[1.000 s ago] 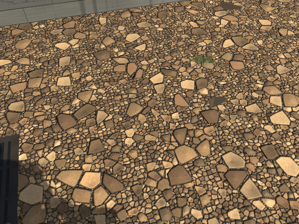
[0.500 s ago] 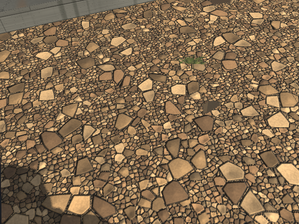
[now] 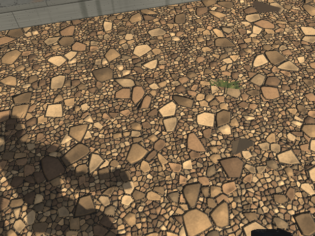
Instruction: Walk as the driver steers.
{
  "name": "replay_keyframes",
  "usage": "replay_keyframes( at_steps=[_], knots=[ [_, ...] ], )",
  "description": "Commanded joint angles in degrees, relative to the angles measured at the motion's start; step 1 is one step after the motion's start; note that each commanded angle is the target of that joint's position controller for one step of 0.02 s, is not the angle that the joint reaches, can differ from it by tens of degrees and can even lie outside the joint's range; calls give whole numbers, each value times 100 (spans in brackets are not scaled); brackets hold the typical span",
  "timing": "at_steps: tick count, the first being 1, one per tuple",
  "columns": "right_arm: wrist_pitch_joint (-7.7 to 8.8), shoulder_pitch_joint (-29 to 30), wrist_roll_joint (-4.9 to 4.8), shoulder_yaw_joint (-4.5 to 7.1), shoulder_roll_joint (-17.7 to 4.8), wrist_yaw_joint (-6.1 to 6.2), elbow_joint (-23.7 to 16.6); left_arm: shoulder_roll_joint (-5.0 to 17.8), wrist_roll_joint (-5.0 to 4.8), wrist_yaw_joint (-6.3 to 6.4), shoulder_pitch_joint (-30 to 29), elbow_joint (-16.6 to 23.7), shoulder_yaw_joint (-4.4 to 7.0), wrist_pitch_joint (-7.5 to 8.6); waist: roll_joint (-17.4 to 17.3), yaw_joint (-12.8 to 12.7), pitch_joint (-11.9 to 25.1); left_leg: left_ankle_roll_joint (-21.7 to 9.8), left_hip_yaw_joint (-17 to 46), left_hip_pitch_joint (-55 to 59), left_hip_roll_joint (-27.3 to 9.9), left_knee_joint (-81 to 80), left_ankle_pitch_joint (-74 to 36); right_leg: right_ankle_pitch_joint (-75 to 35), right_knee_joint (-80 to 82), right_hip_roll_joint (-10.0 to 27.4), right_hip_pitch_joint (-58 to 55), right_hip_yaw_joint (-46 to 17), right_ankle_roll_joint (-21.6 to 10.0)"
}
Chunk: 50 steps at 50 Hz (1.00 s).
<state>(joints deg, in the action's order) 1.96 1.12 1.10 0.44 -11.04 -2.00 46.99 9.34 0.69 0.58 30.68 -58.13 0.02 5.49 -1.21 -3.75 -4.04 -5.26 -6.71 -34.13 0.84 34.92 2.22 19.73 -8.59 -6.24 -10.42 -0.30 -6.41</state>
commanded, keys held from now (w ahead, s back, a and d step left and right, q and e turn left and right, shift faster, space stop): w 1.00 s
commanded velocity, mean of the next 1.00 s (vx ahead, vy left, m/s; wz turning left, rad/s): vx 0.50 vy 0.00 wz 0.00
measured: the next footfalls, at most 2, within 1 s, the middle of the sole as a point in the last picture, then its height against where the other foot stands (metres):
left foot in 0.06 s outside the picture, level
right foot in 0.62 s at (204, 219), level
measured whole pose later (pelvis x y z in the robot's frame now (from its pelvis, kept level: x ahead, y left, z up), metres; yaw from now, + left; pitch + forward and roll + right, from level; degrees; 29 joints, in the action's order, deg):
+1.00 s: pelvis +0.54 -0.05 +0.02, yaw +1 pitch +0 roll -1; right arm 2.0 -5.3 1.4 1.9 -12.0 -1.7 52.5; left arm 9.8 0.6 -0.2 27.1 -61.3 1.4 5.6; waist -2.1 -2.6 -2.3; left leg -2.0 -1.8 -36.5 -5.9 43.2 1.2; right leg 12.5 -10.7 -5.4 -1.5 4.7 -5.4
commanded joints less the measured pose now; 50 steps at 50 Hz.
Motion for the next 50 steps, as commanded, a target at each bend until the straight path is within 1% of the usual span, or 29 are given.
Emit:
replay_keyframes(
  at_steps=[1,2,3,4,5,6,7,8,10,11,13,16,20,24,26,28,29,30,31,32,33,34,35,36,37,38,41,45,50],
  knots=[
    [105,-757,-17,209,-707,131,3,986,51,106,-28,106,186,37,653,721,358,-316,-48,1416,416,-217,448,-7294,-1537,1676,302,-287,43],
    [144,-1581,-23,279,-814,184,285,1081,61,104,-147,108,211,-2,645,1058,727,-439,38,2252,432,-542,424,-7133,-2507,1635,441,-265,44],
    [184,-2443,60,365,-985,254,519,1083,27,68,-318,178,205,-5,481,1461,1148,-663,531,3555,-62,-759,548,-5872,-3780,1473,1312,-182,14],
    [185,-3112,154,482,-1446,292,598,754,43,45,-205,326,144,10,-359,1477,1762,-1006,2277,4518,-1539,-787,1078,-2361,-5753,832,2309,203,-22],
    [123,-2745,93,487,-1380,223,603,511,-91,-35,454,266,153,-26,-1156,873,1897,-1873,4942,5279,-2429,-1675,1729,1013,-7323,-29,4302,-116,111],
    [123,-2069,-80,438,-1047,161,488,941,49,-12,-152,358,221,-43,-148,762,915,-1615,4269,4372,-2143,-2116,2411,356,-7158,492,4786,-418,-23],
    [162,-1636,-95,361,-750,129,416,959,58,-59,-639,492,251,-20,30,642,358,-1466,3579,3539,-1953,-2381,2222,-92,-6864,664,4694,-357,-27],
    [219,-1543,-47,300,-518,110,487,848,66,-76,-761,505,248,-33,334,428,5,-1285,3076,2892,-1737,-2566,1565,-250,-6527,839,4438,-344,3],
    [338,-1702,-33,222,-359,152,683,564,155,-140,-638,457,199,-178,207,157,-13,-991,2296,2261,-1357,-2719,776,-357,-6030,1039,3883,-315,145],
    [396,-1872,-44,222,-394,159,781,487,158,-170,-647,458,191,-223,132,126,-14,-965,2071,2181,-1274,-2760,403,-407,-5895,1056,3840,-235,203],
    [457,-2132,-68,248,-576,158,928,507,155,-208,-1004,592,201,-282,25,123,-96,-916,1697,2164,-1158,-2889,34,-716,-5543,1174,4140,-86,305],
    [443,-2491,-82,230,-639,148,1046,587,124,-224,-1904,883,204,-315,-21,316,-240,-736,1340,2426,-977,-2963,-585,-1436,-4752,1288,4716,136,434],
    [425,-2974,-83,177,-606,173,1187,497,52,-240,-2784,1126,141,-306,-182,606,-197,-445,1037,2882,-838,-2817,-1334,-2125,-3561,1132,4680,383,495],
    [389,-3358,-13,152,-637,242,1331,526,44,-226,-3431,1308,118,-286,-269,814,-222,-508,1054,3742,-1035,-2560,-1799,-2020,-2856,943,4786,478,407],
    [369,-3391,33,165,-701,282,1388,580,46,-220,-3589,1398,133,-249,-296,787,-252,-592,1089,4134,-1225,-2352,-2159,-1664,-2622,878,4778,462,290],
    [361,-3190,47,183,-773,317,1393,652,49,-191,-3289,1342,174,-194,-334,536,-136,-527,981,4218,-1299,-1886,-3199,-1176,-2317,681,4162,525,97],
    [356,-3098,44,197,-830,325,1395,731,57,-152,-2795,1182,225,-162,-377,318,107,-456,922,4172,-1274,-1357,-3920,-980,-2173,492,3496,582,-15],
    [338,-2986,16,201,-857,313,1390,838,78,-101,-1886,868,301,-111,-269,-73,548,-360,767,3955,-1120,-399,-4085,-1171,-1790,336,2431,648,-166],
    [356,-2896,-33,169,-791,298,1287,1137,194,-33,-861,571,420,-54,-116,-462,1136,-264,649,2925,-929,886,-2893,-1127,-1786,902,877,59,-411],
    [366,-3387,-260,41,-210,232,1088,1794,345,6,-105,492,596,-50,1056,-401,2102,38,195,879,-115,3204,218,-641,-1642,2745,-1038,-2518,-1155],
    [356,-3406,-160,176,-608,241,1203,1586,124,-76,-297,456,583,-141,875,-329,2241,-14,773,63,313,4142,2726,-541,-873,3074,-933,-3937,-1431],
    [342,-2849,-70,244,-741,238,1035,1334,-3,-103,-974,510,518,-158,548,-31,1158,-62,979,-327,-92,4181,2193,-259,-698,2778,-25,-2997,-1215],
    [370,-2476,-41,229,-650,205,923,978,-18,-132,-1433,580,434,-122,334,103,600,-57,963,-242,-294,3862,1744,-547,-432,2549,818,-2339,-1046],
    [336,-2351,-19,236,-538,186,910,761,0,-135,-1608,554,372,-79,289,291,273,-38,938,2,-466,3506,1527,-918,-241,2259,1407,-1812,-811],
    [254,-2409,72,228,-441,155,913,572,-11,-114,-1605,455,311,-45,380,470,141,26,921,300,-564,3236,1423,-1239,-118,2015,1840,-1400,-631],
    [178,-2518,107,209,-300,112,963,507,-1,-102,-1499,371,283,-6,424,552,163,82,868,502,-574,3116,1353,-1485,-50,1902,2010,-1149,-571],
    [65,-2182,115,229,-281,44,815,727,-20,-89,-1061,145,318,92,412,623,69,205,691,214,-638,2786,974,-2109,112,1758,2051,-742,-598],
    [39,-1076,64,220,-354,28,433,731,-19,-89,-622,7,277,79,425,410,-168,352,490,-356,-714,1734,142,-2534,247,1582,1809,-434,-506],
    [65,-109,2,135,-275,31,144,770,2,-39,-62,-178,245,75,489,116,-211,316,255,-217,-491,430,-340,-3071,149,1615,1185,-259,-416]
  ],
)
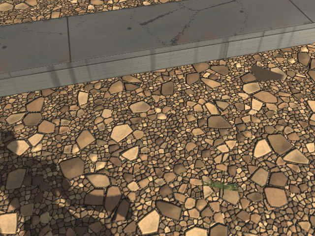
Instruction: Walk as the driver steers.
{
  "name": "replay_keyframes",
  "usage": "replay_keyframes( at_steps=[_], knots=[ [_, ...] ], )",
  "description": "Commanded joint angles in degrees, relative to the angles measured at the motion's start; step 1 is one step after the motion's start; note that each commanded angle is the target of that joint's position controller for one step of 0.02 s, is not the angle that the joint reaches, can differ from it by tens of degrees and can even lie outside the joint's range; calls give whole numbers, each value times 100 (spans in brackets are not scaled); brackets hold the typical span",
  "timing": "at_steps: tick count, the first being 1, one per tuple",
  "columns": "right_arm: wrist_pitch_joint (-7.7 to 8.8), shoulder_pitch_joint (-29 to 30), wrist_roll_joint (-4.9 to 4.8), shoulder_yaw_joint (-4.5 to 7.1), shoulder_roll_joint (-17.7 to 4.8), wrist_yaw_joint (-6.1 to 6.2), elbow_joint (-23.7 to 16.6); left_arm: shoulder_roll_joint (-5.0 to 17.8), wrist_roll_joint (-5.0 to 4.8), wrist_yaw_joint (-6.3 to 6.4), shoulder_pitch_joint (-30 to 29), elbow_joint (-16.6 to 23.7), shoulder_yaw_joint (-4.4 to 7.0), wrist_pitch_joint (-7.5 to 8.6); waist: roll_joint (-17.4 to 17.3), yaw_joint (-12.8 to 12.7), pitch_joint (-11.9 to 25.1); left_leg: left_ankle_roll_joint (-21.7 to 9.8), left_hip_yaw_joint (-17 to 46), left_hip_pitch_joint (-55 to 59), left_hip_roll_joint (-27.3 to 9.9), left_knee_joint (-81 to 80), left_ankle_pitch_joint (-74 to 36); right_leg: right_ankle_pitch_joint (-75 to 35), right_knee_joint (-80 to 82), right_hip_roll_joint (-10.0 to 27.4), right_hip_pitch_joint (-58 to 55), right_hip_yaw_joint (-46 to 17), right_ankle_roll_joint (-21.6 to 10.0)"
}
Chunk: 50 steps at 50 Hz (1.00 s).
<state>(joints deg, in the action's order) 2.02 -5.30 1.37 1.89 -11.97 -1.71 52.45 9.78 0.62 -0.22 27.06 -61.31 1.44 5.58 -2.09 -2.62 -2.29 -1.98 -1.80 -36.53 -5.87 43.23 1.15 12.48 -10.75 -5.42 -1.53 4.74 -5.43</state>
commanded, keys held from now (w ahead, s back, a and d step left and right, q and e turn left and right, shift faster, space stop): w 1.00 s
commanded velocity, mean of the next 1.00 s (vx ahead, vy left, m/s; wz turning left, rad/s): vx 0.50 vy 0.00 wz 0.00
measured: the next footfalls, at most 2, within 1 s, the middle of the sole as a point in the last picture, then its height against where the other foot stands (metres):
left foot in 0.18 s outside the picture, level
right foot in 0.72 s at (192, 219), level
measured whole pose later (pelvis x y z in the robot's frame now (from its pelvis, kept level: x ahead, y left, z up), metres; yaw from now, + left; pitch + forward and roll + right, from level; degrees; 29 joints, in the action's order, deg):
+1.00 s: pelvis +0.54 -0.01 +0.00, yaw +0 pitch -1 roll +0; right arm 2.4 -11.2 2.1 3.3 -12.4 -1.3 54.9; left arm 10.8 0.7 0.0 22.1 -60.5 2.8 5.4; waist -1.9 -0.8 -2.0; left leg -2.6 0.0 -33.2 -5.6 58.0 10.9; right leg 9.8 -15.5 -4.5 5.6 5.8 -5.8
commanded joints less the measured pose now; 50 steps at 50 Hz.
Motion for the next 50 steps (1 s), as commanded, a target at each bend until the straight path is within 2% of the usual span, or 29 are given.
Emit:
replay_keyframes(
  at_steps=[1,5,7,8,9,10,11,12,13,14,15,16,18,20,26,31,33,34,35,36,37,38,39,40,41,43,46,48,50],
  knots=[
    [67,680,-23,-11,-203,8,-456,732,27,58,400,98,101,54,584,-42,-411,-48,-250,-20,214,-543,-176,-2439,307,1599,80,-772,-543],
    [149,874,-18,25,-309,26,-606,817,103,139,459,-14,128,8,578,29,-441,-306,-268,114,364,-1014,504,-3332,-173,1872,-627,-771,-582],
    [213,147,-16,100,-409,87,-391,906,108,155,260,-9,153,-5,637,378,-70,-514,-419,1229,704,-1310,902,-4781,-1061,1807,-577,-604,-441],
    [265,-768,11,174,-504,138,-73,916,79,140,152,0,153,-24,499,762,387,-656,-498,2337,860,-1677,673,-4935,-2067,1613,-319,-424,-334],
    [319,-1810,135,296,-839,204,204,822,23,122,80,124,110,-9,272,1132,1014,-929,266,3908,155,-1692,828,-3643,-3454,1400,764,-294,-225],
    [310,-2474,248,465,-1466,226,261,286,-219,53,611,283,0,-8,-930,1032,1867,-1707,2985,5631,-1628,-2052,1409,-294,-5817,435,2822,143,82],
    [217,-2126,15,442,-1288,155,254,743,-59,54,448,213,150,-20,-497,918,1826,-1803,4040,5347,-1771,-2720,1472,1614,-6538,220,3510,-604,1],
    [200,-1438,-84,371,-1047,135,169,769,-1,44,-68,382,191,-32,-246,622,845,-1607,3061,4495,-1549,-2831,1707,1122,-6554,597,3860,-738,-40],
    [237,-1039,-88,277,-670,104,99,679,23,16,-393,460,171,-8,27,502,344,-1432,2432,3696,-1304,-3093,1389,702,-6234,802,3752,-728,-31],
    [276,-886,-78,217,-466,109,125,567,54,0,-486,460,179,-47,31,318,66,-1198,1928,3158,-1016,-3271,1095,491,-5876,964,3509,-702,-4],
    [311,-887,-91,156,-280,134,211,475,136,-27,-399,445,168,-128,-74,148,-43,-1033,1532,2754,-782,-3394,769,389,-5601,1062,3211,-683,66],
    [352,-1012,-79,131,-233,149,288,363,165,-66,-305,400,156,-201,-105,81,-15,-994,1287,2613,-676,-3446,485,319,-5494,1066,3027,-631,121],
    [427,-1346,-84,153,-387,165,437,355,173,-112,-475,487,171,-286,-89,25,-43,-1036,1014,2592,-584,-3526,-51,114,-5294,1092,3156,-518,213],
    [442,-1557,-82,166,-507,168,508,408,162,-130,-977,674,179,-335,-83,71,-187,-1042,842,2667,-519,-3677,-97,-283,-4919,1186,3558,-431,308],
    [425,-2188,-77,106,-482,183,663,362,68,-151,-2381,1145,102,-319,-127,418,-370,-926,491,3189,-382,-3706,-767,-1232,-3180,1088,3803,-159,418],
    [388,-2595,-6,114,-538,257,844,454,62,-133,-3018,1405,96,-263,-168,581,-463,-976,478,4125,-661,-3381,-1424,-977,-2438,911,3867,-81,221],
    [371,-2511,23,137,-601,292,869,510,61,-118,-2936,1433,124,-211,-179,463,-426,-918,421,4351,-752,-3046,-2108,-560,-2191,790,3569,-35,57],
    [367,-2398,29,150,-645,303,861,552,60,-94,-2662,1363,155,-180,-209,309,-293,-843,333,4334,-734,-2684,-2862,-333,-2047,634,3089,38,-45],
    [354,-2318,26,165,-694,302,863,627,68,-56,-2082,1176,211,-141,-209,65,0,-768,246,4280,-658,-2012,-3537,-236,-1859,431,2354,124,-158],
    [337,-2219,-6,153,-673,286,841,754,115,-4,-1096,833,293,-82,-18,-342,509,-647,31,3884,-417,-909,-3447,-493,-1530,348,1119,146,-310],
    [351,-2177,-70,89,-505,263,655,1204,262,65,-28,608,427,-33,430,-686,1230,-523,-156,2684,-146,742,-1733,-97,-1480,1462,-439,-1070,-630],
    [344,-2846,-288,7,38,198,578,1735,290,42,243,571,558,-65,1737,-380,1848,-267,-389,630,996,2887,2539,202,-804,3067,-1798,-3925,-1463],
    [320,-2438,-124,160,-536,217,612,1456,61,-6,-249,632,511,-149,817,-288,1525,-372,457,138,770,3318,2661,464,-484,2805,-1333,-4114,-1335],
    [339,-1934,-100,182,-530,194,437,1129,13,-23,-875,734,413,-146,605,-68,715,-400,471,-53,495,3194,2122,353,-402,2619,-537,-3168,-1146],
    [360,-1681,-85,167,-431,179,390,809,32,-46,-1154,753,328,-102,334,55,334,-387,457,119,307,2885,1748,-235,-194,2363,129,-2585,-977],
    [227,-1740,54,161,-241,126,422,469,17,-2,-1209,617,216,-33,474,370,112,-283,415,633,97,2355,1508,-851,33,1900,864,-1756,-651],
    [72,-1616,94,165,-130,49,364,619,-5,31,-765,409,219,71,494,474,63,-135,252,618,73,2027,1314,-1445,192,1767,1006,-1341,-679],
    [18,-1112,93,164,-173,26,184,735,-2,35,-576,353,231,82,483,422,-111,-34,163,225,-30,1665,937,-1331,381,1720,978,-1196,-695],
    [3,-573,62,158,-223,14,-2,706,0,32,-371,308,205,68,495,309,-254,53,86,-99,-86,1149,556,-1399,486,1654,843,-1082,-677]
  ],
)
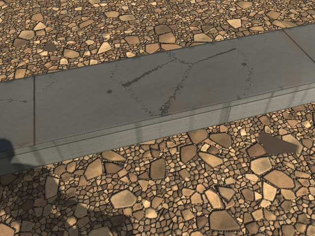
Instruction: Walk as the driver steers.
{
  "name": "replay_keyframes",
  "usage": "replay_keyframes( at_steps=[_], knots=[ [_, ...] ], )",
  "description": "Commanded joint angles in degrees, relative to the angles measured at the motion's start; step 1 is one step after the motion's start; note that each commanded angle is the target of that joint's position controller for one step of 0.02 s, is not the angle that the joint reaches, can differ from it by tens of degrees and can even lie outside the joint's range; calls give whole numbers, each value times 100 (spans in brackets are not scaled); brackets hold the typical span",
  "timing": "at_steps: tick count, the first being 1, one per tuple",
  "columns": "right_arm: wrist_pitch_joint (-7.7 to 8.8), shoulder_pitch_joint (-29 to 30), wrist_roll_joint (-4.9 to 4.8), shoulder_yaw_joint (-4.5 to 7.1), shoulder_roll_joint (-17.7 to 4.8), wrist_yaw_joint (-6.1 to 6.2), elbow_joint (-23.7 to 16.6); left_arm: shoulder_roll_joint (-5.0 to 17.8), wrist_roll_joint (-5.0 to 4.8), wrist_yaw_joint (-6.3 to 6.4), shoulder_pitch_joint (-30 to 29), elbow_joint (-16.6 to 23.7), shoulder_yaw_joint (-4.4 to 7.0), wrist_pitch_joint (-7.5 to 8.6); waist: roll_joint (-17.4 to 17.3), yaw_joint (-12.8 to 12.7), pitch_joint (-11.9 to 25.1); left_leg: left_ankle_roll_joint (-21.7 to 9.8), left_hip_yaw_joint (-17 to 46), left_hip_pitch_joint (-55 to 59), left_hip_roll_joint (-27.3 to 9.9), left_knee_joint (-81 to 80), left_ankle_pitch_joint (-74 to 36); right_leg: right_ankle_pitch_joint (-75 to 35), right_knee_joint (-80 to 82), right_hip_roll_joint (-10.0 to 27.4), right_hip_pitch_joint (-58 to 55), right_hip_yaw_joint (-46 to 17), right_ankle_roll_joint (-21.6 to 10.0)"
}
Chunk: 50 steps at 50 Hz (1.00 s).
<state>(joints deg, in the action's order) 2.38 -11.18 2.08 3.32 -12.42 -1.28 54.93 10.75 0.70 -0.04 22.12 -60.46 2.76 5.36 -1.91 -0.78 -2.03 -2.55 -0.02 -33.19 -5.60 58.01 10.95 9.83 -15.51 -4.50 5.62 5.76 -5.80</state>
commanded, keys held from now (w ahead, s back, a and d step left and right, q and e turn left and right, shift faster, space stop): w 1.00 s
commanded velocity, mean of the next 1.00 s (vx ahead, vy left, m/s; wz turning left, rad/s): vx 0.50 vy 0.00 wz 0.00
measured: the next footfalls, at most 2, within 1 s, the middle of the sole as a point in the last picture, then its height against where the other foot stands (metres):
left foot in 0.30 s outside the picture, level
right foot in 0.86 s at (184, 207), level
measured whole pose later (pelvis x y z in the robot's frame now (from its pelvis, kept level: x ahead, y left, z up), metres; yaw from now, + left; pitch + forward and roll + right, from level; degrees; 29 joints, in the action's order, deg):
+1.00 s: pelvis +0.54 +0.01 -0.01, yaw +0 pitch +0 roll +0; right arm 4.8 -18.1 1.2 2.8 -11.8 -0.2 59.0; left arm 12.1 0.9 -0.4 10.2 -55.8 3.4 4.7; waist -1.4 1.1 -3.1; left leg -4.7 -0.7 -20.5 -1.2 65.2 18.5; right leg 8.8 -25.0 -2.5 16.4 6.4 -5.2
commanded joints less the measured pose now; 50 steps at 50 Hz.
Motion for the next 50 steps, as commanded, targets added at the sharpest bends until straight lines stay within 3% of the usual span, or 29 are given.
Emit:
replay_keyframes(
  at_steps=[1,5,10,12,13,14,15,16,17,18,19,20,22,25,28,33,38,40,41,42,43,44,45,46,47,48,50],
  knots=[
    [-28,252,-28,3,-176,-34,-333,591,-7,13,211,203,59,85,474,75,-321,141,-131,-489,-111,-642,-590,-1230,975,1522,60,-1111,-618],
    [-3,986,-82,-71,-98,-40,-571,612,-1,28,604,92,38,88,534,-136,-376,130,-334,-353,50,-1700,-1051,-1695,924,1482,-311,-881,-552],
    [66,1493,-89,-60,-216,-21,-818,684,77,104,881,-72,58,47,583,-225,-492,-110,-395,-352,206,-2364,-661,-2357,564,1766,-1145,-854,-576],
    [123,1240,-92,-19,-283,6,-789,767,97,133,698,-69,86,36,610,-33,-375,-295,-483,209,389,-2636,-259,-3348,109,1803,-1237,-736,-477],
    [157,796,-85,28,-347,41,-654,822,97,137,598,-65,103,28,641,166,-141,-400,-572,842,582,-2772,-87,-4128,-419,1757,-1197,-649,-400],
    [212,-78,-56,97,-427,86,-352,828,72,125,497,-61,103,5,494,544,284,-532,-682,1882,767,-3165,-282,-4401,-1404,1560,-993,-461,-294],
    [276,-1140,60,215,-738,150,-41,708,32,106,461,35,55,9,245,896,919,-775,-76,3423,230,-3186,-151,-3337,-2758,1310,-24,-308,-175],
    [282,-1881,174,383,-1385,182,31,183,-210,31,934,229,-62,11,-971,856,1772,-1481,2595,5178,-1548,-3584,652,-343,-5067,414,2004,99,140],
    [189,-1521,-17,364,-1293,121,14,580,-71,21,788,183,66,6,-692,715,1793,-1597,3880,4943,-1805,-4322,678,1902,-5883,109,2738,-676,65],
    [164,-801,-124,290,-1056,101,-89,663,-19,11,302,320,117,-17,-308,409,858,-1408,2911,4111,-1580,-4365,963,1406,-5979,515,3073,-863,13],
    [191,-392,-136,180,-652,74,-164,580,3,-27,3,384,91,9,-3,298,364,-1250,2269,3316,-1335,-4612,716,956,-5661,732,2975,-855,16],
    [226,-233,-135,117,-452,77,-141,459,34,-45,-80,382,91,-22,-24,124,84,-1030,1752,2806,-1047,-4799,416,728,-5305,897,2756,-814,34],
    [302,-333,-158,27,-224,115,16,288,162,-106,88,323,67,-173,-190,-99,6,-840,1103,2308,-712,-4971,-279,514,-4933,1007,2288,-744,154],
    [404,-774,-168,55,-453,130,209,310,171,-156,-281,470,80,-293,-120,-140,-70,-905,739,2369,-605,-5115,-922,144,-4635,1085,2627,-600,296],
    [403,-1123,-176,25,-455,120,299,396,140,-175,-1044,727,82,-332,-120,18,-271,-896,587,2633,-533,-5265,-1055,-414,-4007,1186,3250,-498,434],
    [409,-1582,-161,-11,-471,142,420,305,60,-195,-2072,1075,-1,-277,-137,277,-369,-817,278,3076,-439,-5233,-1730,-1048,-2571,1007,3200,-256,492],
    [399,-1891,-83,4,-517,219,603,398,47,-172,-2600,1316,-7,-188,-204,373,-455,-837,200,3909,-677,-4880,-2545,-735,-1786,819,3111,-175,255],
    [387,-1757,-62,29,-575,250,617,469,47,-136,-2388,1290,25,-129,-229,201,-351,-754,99,4060,-739,-4427,-3625,-318,-1538,642,2627,-99,67],
    [380,-1682,-56,43,-617,252,624,534,60,-97,-2003,1181,65,-102,-272,21,-136,-689,45,4075,-723,-3927,-4423,-83,-1439,460,2104,-10,-47],
    [356,-1602,-70,47,-643,241,627,607,86,-50,-1244,932,120,-59,-190,-305,260,-608,-74,3991,-587,-3035,-4817,-164,-1096,272,1243,86,-184],
    [358,-1528,-107,10,-576,229,555,828,184,9,-231,611,212,6,-11,-673,839,-502,-217,3212,-355,-1846,-4102,-388,-1037,552,-203,-213,-384],
    [368,-1924,-346,-109,-115,162,332,1477,342,60,630,497,384,34,1067,-690,1739,-219,-590,1173,329,315,-1661,-201,-1006,2234,-2245,-2448,-1029],
    [365,-1974,-304,-14,-351,158,401,1497,166,-1,536,462,423,-68,1363,-586,2122,-222,-151,195,1035,1645,1875,-162,-199,2889,-2463,-4278,-1395],
    [331,-1432,-182,52,-538,154,290,1311,22,-31,-225,596,360,-98,737,-302,1244,-307,290,-200,579,1848,1400,300,-59,2605,-1629,-3508,-1199],
    [352,-1078,-142,24,-421,118,206,901,-11,-51,-708,670,245,-76,436,-176,606,-311,274,-201,358,1570,936,302,195,2408,-771,-2855,-1049],
    [327,-966,-114,10,-283,113,214,641,-11,-50,-892,647,165,-44,326,-2,200,-301,240,11,161,1178,677,43,448,2143,-133,-2334,-813],
    [192,-1123,22,-15,-114,72,268,415,-18,-6,-850,494,69,29,501,249,49,-178,182,537,42,725,481,-604,647,1774,473,-1638,-571]
  ],
)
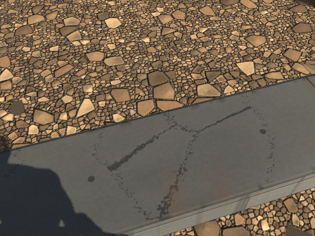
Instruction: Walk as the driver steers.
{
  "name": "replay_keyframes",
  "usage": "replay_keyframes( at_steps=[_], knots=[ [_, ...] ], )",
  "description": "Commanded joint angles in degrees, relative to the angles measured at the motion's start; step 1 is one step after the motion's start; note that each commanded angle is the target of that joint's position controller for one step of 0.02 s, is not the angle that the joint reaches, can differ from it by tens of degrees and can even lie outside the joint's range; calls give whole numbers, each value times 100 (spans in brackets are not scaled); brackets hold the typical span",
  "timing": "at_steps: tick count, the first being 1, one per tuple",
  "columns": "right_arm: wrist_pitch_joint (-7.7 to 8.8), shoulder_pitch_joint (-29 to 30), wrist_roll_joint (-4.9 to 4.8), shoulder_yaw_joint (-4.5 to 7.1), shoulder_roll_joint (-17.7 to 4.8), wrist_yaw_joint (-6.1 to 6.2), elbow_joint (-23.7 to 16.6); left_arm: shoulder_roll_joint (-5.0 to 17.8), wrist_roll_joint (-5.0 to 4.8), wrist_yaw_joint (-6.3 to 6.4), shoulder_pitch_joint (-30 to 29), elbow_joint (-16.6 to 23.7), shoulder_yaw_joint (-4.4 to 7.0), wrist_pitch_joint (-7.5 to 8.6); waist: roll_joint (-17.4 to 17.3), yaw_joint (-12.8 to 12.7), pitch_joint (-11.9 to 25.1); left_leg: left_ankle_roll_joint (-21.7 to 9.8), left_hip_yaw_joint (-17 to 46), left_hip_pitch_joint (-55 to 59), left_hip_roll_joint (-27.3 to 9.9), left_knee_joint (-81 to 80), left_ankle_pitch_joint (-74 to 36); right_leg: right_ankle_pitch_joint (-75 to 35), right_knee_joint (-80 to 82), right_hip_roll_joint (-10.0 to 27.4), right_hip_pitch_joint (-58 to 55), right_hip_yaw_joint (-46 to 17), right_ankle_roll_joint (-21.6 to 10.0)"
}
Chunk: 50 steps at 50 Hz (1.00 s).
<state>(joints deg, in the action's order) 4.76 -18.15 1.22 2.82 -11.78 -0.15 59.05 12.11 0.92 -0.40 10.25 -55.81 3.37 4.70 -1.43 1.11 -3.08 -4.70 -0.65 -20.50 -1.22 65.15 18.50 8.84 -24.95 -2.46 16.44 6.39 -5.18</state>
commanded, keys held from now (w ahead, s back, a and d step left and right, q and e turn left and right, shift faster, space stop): w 1.00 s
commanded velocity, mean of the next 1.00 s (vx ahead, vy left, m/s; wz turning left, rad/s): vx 0.50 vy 0.00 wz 0.00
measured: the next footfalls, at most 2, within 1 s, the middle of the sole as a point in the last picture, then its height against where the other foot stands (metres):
left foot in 0.40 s outside the picture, level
right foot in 0.88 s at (182, 179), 0.17 m higher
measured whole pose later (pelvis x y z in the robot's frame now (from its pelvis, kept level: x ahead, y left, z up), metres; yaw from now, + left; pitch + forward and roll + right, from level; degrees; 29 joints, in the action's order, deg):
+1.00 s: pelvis +0.53 -0.01 +0.08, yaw +0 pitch +2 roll -2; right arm 5.0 -22.0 1.2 3.0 -10.4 -0.8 53.9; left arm 10.5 1.0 -0.5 7.1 -46.8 0.8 1.8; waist 0.4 1.0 1.2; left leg -5.6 5.2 -24.3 1.3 89.5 5.1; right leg 27.0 -63.6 -2.2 39.4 11.9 -8.2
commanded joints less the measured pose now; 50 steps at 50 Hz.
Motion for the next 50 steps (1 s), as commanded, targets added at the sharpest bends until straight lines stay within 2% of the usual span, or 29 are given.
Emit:
replay_keyframes(
  at_steps=[1,4,9,13,16,18,19,20,21,22,23,25,29,34,36,37,38,39,40,41,42,43,44,45,46,47,48,49,50],
  knots=[
    [-89,-447,117,35,-150,-58,-132,331,-32,39,497,-45,8,141,452,83,191,88,164,-665,-375,-31,-334,-984,1592,1505,-569,-1534,-662],
    [-171,-23,126,35,-176,-92,-289,557,-48,39,799,-176,32,211,427,102,129,247,11,-1068,-465,-425,-673,-1431,1715,1435,-695,-1202,-732],
    [-184,1230,56,-19,-178,-99,-704,527,-49,46,1199,-298,-24,185,484,-197,-122,473,-226,-1328,-457,-1976,-1371,-1656,1795,1231,-1004,-872,-618],
    [-183,1417,52,-91,-57,-5,-768,444,84,92,1657,-437,-50,123,592,-290,-87,290,-470,-1120,-273,-2034,-1030,-1921,1451,1510,-1334,-972,-789],
    [-117,1218,77,-36,-156,74,-807,516,135,173,1580,-399,-38,86,591,-115,-39,17,-443,-1275,-177,-2167,-215,-3353,782,1706,-2070,-991,-820],
    [-7,150,24,23,-171,154,-461,581,70,158,1309,-339,-15,60,510,371,448,-192,-636,267,289,-3107,-461,-5158,-679,1351,-1796,-628,-608],
    [64,-813,26,85,-202,173,-148,695,-105,119,1058,-299,28,56,430,856,731,-254,-642,1497,316,-4069,-1463,-4796,-1839,1066,-1187,-467,-446],
    [91,-1590,150,270,-900,230,32,419,-198,86,768,-55,-35,103,-239,1071,988,-502,840,2665,-893,-4624,-1838,-2357,-3695,540,217,-241,-109],
    [17,-1367,108,370,-1391,165,1,-106,-189,97,1559,-28,-85,104,-1060,243,1179,-1023,2869,3239,-2238,-4774,-3953,1647,-5391,-198,1607,-398,72],
    [-97,-1088,-79,385,-1268,115,7,32,-71,92,1637,-58,-51,17,-686,246,1180,-1517,3231,2830,-2357,-5064,-1990,1509,-6219,14,2098,-802,56],
    [-133,-600,-72,215,-563,58,-46,112,66,46,1067,81,-24,-7,-166,141,343,-1400,2705,2209,-2017,-5300,-185,1142,-6568,288,2711,-782,69],
    [-116,-458,4,22,-13,40,71,-34,84,-52,768,259,-24,-50,-192,-107,-209,-898,1838,1422,-1402,-5494,538,834,-7134,461,3214,-639,9],
    [38,-961,55,-96,-96,13,408,-619,97,-62,-30,910,-282,-296,-62,-225,-327,-744,1169,878,-1234,-5317,-356,1096,-8712,436,4745,-455,-7],
    [194,-1430,-21,-219,-239,15,609,-671,61,235,-1483,2089,-521,-377,-441,-94,-519,-852,1245,1288,-1473,-5793,-235,1925,-9966,514,6800,-391,-112],
    [140,-1615,-21,-256,-289,79,688,-724,40,229,-2103,2596,-670,-315,-58,-45,-560,-586,842,1598,-1262,-6047,-43,2235,-8980,713,7105,-145,-149],
    [83,-1866,-115,-321,-92,163,879,-812,51,185,-2444,2888,-765,-312,-188,34,-575,-561,812,1580,-1134,-6213,-541,2257,-8533,828,6904,-47,-210],
    [8,-1909,-145,-330,-165,238,784,-670,44,97,-2257,2895,-784,-351,-21,60,-320,-722,538,1479,-952,-6629,-1609,2063,-7630,750,6068,465,-129],
    [-52,-1892,-212,-322,-136,350,804,-823,85,40,-2241,2984,-850,-388,-48,46,-111,-760,343,1333,-1018,-6973,-2436,1807,-6752,854,4905,272,-213],
    [-80,-1689,-278,-380,-14,326,623,-777,-42,-21,-1888,2791,-837,-422,219,-23,154,-793,-120,1000,-736,-6998,-3715,1561,-5704,576,3472,787,-212],
    [-16,-1600,-312,-350,-310,290,443,-787,-113,-36,-1554,2670,-816,-399,-39,-211,654,-805,-234,1051,-985,-6515,-6740,1346,-5212,281,2164,859,-308],
    [7,-1630,-275,-229,-817,268,303,-470,-129,-11,-993,2454,-669,-410,-311,-566,1389,-760,-307,1705,-1169,-5529,-9270,1627,-5001,-118,1473,948,-342],
    [16,-1572,-215,-57,-1282,217,206,-189,-115,-16,-111,2181,-520,-425,-809,-919,2040,-714,-181,2536,-1361,-4488,-10302,2028,-4538,-316,1110,756,-420],
    [56,-1187,-251,72,-1471,113,106,77,-38,-21,727,1949,-394,-379,-1097,-1382,2427,-546,-271,2700,-1452,-3124,-10482,1833,-3940,-226,374,169,-641],
    [167,-1437,-432,100,-1211,13,-98,499,69,-2,1262,1673,-204,-312,-563,-1375,2900,-358,-120,1357,-943,-1335,-9111,3020,-2896,637,-815,-1979,-976],
    [223,-1112,-302,123,-696,-229,-381,1224,87,67,1614,1330,66,-420,1122,-1301,2829,-55,184,-221,486,1111,-2626,3484,-80,1855,-1412,-5505,-1528],
    [259,-1129,66,171,-324,-290,-496,1259,-37,63,806,1304,154,-421,912,-830,2545,3,1179,-1220,721,3729,-1269,3291,898,2161,-1038,-7071,-1527],
    [203,-708,103,97,8,-204,-966,943,-90,-10,57,1181,108,-300,253,-263,1547,-9,1059,-1753,406,4560,-1399,3211,764,2192,-19,-6059,-1329],
    [141,-71,124,32,159,-64,-1347,490,-22,-14,41,845,25,-179,-282,-163,545,-141,811,-2318,210,4616,-1265,3032,450,1985,697,-4952,-1075],
    [87,171,78,-17,237,54,-1587,-49,99,2,249,497,-94,-74,-530,-15,15,-302,830,-2691,103,4580,-977,1789,99,1820,1093,-3829,-877]
  ],
)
